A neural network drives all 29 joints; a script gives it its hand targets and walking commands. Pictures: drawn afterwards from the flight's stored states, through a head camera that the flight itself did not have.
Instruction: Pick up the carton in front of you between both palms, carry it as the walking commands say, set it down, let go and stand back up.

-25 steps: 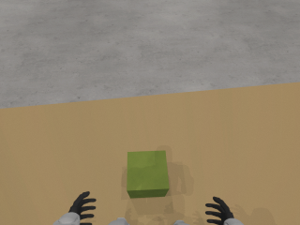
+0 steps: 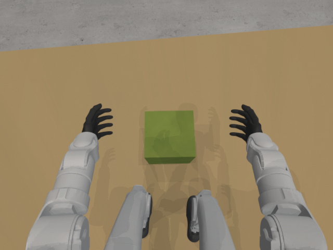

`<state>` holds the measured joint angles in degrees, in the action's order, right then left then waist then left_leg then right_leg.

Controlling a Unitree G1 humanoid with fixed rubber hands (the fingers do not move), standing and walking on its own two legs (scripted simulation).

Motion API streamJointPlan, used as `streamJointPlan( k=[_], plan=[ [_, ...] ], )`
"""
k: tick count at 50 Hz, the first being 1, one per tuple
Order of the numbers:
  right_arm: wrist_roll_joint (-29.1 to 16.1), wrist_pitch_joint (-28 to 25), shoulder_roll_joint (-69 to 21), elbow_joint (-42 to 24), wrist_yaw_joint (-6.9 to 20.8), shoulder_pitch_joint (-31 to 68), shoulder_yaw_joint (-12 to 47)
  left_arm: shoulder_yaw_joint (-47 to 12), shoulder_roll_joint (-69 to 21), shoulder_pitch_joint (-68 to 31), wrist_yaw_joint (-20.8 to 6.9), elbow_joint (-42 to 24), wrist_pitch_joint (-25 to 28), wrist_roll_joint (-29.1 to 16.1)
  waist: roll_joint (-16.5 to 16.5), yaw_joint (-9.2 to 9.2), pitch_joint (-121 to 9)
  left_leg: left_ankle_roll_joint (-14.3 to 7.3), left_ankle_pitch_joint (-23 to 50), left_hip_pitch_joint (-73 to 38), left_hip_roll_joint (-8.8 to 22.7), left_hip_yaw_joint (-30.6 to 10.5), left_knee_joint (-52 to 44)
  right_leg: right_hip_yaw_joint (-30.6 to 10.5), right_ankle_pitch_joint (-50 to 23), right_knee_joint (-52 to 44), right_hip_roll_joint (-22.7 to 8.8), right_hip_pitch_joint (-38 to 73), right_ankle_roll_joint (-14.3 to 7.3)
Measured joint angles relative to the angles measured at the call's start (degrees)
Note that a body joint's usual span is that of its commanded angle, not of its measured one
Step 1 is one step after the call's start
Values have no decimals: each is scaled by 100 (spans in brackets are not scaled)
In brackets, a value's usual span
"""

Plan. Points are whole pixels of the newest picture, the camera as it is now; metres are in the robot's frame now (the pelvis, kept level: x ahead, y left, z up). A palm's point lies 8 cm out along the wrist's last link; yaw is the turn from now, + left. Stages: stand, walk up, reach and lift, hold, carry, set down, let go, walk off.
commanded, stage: reach and lift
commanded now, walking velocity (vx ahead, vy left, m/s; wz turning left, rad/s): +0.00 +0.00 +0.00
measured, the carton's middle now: (169, 139) +0.47 +0.02 -0.54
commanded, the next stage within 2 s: none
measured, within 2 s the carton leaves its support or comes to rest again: leaves its support in 2.00 s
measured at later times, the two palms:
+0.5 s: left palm (106, 106) +0.47 +0.22 -0.16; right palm (235, 105) +0.51 -0.17 -0.17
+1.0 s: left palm (123, 132) +0.45 +0.21 -0.41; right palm (215, 131) +0.49 -0.17 -0.41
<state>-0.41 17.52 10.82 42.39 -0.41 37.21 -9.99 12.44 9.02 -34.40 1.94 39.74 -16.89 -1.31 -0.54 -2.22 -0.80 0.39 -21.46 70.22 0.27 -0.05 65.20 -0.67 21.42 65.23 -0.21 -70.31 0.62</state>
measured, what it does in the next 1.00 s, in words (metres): lowers itself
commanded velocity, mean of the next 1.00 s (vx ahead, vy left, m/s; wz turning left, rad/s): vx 0.00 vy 0.00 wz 0.00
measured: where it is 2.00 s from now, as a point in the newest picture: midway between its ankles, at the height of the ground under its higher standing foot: (168, 225)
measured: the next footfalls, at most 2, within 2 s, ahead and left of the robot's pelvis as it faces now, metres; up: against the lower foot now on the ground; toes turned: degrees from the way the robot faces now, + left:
none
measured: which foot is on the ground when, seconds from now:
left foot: down 0.00-1.00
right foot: down 0.00-1.00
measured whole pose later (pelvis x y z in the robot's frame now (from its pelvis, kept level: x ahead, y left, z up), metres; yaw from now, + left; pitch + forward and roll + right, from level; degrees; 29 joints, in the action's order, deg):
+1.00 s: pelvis -0.04 +0.00 -0.25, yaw +1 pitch +44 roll +1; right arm -10.2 4.2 19.5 57.4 -6.5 71.8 -5.1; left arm 9.8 17.5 -68.5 6.5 55.6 -3.0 -11.9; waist -0.5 -2.4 8.2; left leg 2.6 -28.8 128.9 -2.1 -1.8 114.0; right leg -2.2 29.1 114.6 2.6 -129.1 1.9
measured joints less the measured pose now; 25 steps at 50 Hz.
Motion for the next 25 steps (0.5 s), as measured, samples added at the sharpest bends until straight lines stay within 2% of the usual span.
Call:
streamJointPlan(
  k=[6,12,20,25],
  plan=[
    [-56,-424,204,650,-118,1241,-162,236,125,-1144,129,543,433,-81,-27,-37,-18,10,110,814,-7,11,156,-50,-109,178,29,-834,6],
    [-63,-809,403,1046,-164,2165,-240,409,269,-1998,143,864,836,-139,-21,-64,-116,25,192,1522,-23,-11,186,-68,-184,217,50,-1545,7],
    [215,-1222,303,1034,-68,2243,-487,731,211,-2046,-57,869,1293,102,-22,-34,-446,43,230,2045,-50,-46,-8,-86,-208,39,66,-2070,3],
    [366,-1409,176,1134,-64,2147,-642,903,132,-1980,-129,1025,1487,276,-41,-25,-768,59,38,2656,-61,-63,387,-103,-17,437,91,-2682,7]
  ],
)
